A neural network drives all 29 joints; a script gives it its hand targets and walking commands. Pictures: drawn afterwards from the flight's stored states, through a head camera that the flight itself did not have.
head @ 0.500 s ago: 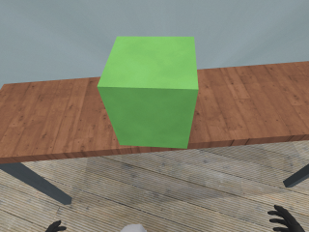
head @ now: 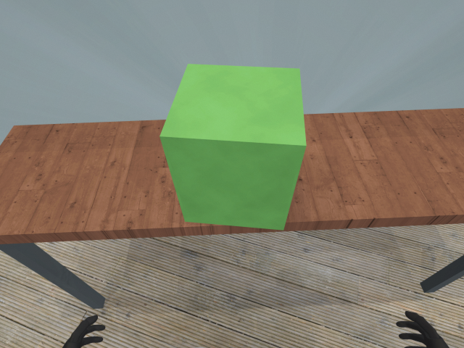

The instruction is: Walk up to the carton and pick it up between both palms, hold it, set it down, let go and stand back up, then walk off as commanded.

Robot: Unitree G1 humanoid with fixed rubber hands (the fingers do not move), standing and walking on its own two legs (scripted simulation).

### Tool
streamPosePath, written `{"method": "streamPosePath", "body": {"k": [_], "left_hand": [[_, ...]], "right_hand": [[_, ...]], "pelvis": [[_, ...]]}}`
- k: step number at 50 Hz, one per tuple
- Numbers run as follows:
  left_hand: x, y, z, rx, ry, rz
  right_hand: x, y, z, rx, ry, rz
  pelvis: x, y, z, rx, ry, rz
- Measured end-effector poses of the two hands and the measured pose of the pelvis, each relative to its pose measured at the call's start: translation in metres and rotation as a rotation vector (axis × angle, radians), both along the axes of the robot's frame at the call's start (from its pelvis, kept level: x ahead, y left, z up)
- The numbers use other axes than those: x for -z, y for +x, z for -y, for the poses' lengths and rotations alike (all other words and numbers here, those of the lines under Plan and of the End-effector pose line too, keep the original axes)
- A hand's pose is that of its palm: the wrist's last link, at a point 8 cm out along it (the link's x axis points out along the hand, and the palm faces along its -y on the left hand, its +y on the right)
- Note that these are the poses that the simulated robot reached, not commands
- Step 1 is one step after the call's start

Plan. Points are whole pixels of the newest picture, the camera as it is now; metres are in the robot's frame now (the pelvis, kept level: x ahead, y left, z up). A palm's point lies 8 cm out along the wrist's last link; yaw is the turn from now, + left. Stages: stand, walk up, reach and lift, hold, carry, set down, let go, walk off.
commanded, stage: walk up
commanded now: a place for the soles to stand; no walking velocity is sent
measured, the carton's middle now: (237, 150) +0.45 +0.02 +0.07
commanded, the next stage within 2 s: reach and lift in 1.16 s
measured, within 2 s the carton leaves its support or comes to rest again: neither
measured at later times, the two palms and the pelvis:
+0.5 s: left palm out of the picture +0.09 +0.35 -0.10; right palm (417, 335) +0.15 -0.30 -0.10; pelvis +0.03 +0.01 +0.00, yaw +2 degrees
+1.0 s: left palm out of the picture +0.09 +0.35 -0.10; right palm (411, 317) +0.18 -0.29 -0.10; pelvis +0.04 +0.01 -0.01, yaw +3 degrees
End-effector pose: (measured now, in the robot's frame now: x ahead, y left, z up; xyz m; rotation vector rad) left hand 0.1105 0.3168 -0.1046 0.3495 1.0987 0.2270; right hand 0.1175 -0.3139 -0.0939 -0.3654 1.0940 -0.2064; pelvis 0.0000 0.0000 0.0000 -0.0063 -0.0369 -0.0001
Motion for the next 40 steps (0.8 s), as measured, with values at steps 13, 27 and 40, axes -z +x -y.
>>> {"method": "streamPosePath", "body": {"k": [13,27,40], "left_hand": [[0.003,-0.054,-0.012,-0.061,0.027,-0.104],[-0.001,-0.010,-0.031,-0.058,0.050,-0.026],[-0.005,-0.006,-0.024,-0.046,0.051,-0.006]], "right_hand": [[0.004,0.003,0.008,-0.006,-0.013,-0.048],[0.006,0.042,-0.022,-0.055,0.011,-0.015],[0.002,0.065,-0.025,-0.069,0.034,0.052]], "pelvis": [[0.001,0.010,-0.002,-0.018,-0.012,-0.002],[0.003,0.028,-0.015,-0.031,0.005,-0.004],[0.003,0.034,-0.011,-0.035,0.002,-0.013]]}}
